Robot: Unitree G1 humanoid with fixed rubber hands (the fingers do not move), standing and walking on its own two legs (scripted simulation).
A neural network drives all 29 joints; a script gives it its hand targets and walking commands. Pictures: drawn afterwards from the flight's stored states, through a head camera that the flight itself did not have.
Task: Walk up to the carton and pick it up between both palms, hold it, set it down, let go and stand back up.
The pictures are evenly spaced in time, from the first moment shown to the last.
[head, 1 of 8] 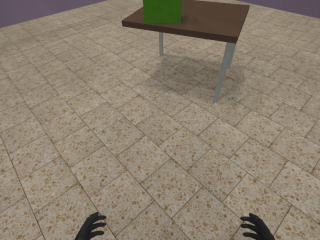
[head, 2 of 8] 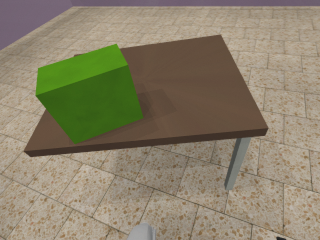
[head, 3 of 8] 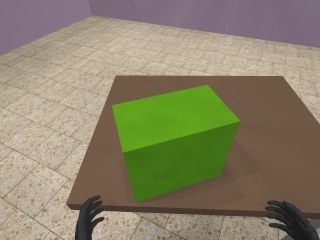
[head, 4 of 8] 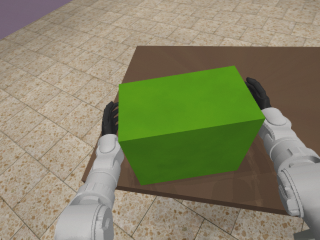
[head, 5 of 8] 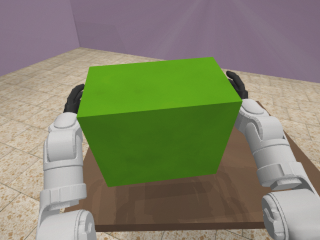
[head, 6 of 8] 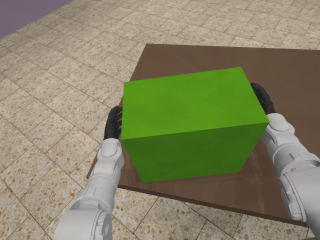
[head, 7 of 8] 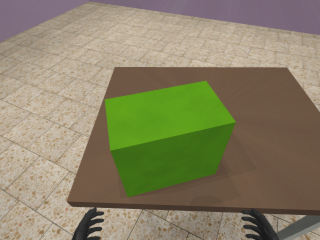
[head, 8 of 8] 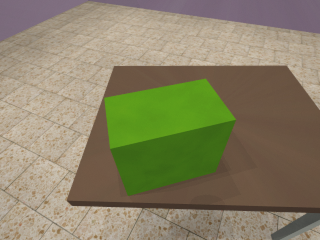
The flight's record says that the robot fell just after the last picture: no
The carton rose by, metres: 0.20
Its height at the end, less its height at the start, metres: +0.00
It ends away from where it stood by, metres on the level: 0.02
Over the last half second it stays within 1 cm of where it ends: yes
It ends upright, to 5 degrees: yes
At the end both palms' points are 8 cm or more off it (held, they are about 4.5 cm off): yes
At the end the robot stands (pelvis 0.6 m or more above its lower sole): yes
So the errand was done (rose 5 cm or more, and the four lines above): yes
